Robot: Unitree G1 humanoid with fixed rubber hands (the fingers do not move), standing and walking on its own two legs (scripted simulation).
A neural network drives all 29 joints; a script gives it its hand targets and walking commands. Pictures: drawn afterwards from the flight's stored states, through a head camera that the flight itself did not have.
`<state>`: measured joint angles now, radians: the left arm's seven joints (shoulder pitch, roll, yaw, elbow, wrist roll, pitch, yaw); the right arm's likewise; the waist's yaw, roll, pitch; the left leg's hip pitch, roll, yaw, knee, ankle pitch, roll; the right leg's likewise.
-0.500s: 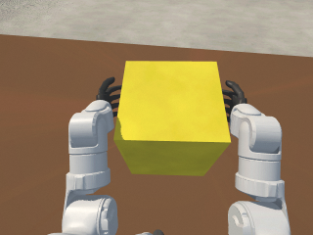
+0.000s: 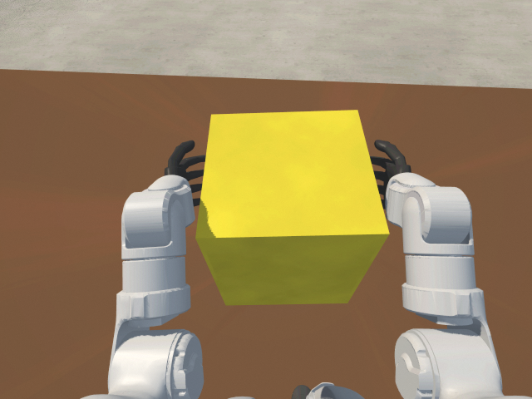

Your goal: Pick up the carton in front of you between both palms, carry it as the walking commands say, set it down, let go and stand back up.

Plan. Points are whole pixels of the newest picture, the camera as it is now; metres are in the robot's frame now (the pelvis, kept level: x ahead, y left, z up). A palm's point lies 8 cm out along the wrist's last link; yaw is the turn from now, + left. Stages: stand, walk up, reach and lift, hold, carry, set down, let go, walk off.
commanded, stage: carry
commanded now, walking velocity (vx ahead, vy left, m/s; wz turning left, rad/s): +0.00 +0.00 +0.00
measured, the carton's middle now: (285, 217) +0.38 +0.00 +0.04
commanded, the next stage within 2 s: none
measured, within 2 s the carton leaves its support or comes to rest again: neither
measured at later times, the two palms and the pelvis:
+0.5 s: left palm (153, 129) +0.46 +0.19 +0.16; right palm (361, 130) +0.45 -0.11 +0.15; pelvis +0.10 +0.04 +0.02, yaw +0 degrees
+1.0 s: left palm (171, 106) +0.56 +0.19 +0.12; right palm (347, 104) +0.54 -0.11 +0.12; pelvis +0.20 +0.05 -0.03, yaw +0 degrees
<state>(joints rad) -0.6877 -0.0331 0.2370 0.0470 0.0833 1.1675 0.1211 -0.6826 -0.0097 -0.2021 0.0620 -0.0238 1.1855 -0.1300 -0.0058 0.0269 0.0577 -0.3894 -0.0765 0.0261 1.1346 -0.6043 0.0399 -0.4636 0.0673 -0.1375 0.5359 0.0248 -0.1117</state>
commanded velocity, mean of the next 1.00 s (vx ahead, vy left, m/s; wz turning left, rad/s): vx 0.28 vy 0.00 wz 0.00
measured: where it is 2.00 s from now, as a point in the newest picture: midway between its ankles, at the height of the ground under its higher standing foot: (265, 275)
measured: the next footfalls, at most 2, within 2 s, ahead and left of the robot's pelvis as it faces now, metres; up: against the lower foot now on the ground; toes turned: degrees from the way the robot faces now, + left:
left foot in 0.08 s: +0.03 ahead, +0.12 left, +0.02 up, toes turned +1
right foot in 0.98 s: +0.32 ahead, -0.03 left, -0.03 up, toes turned -4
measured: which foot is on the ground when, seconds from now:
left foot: up 0.00-0.06, down 0.08-0.98, up 1.00-1.00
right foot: down 0.00-0.68, up 0.70-0.96, down 0.98-1.00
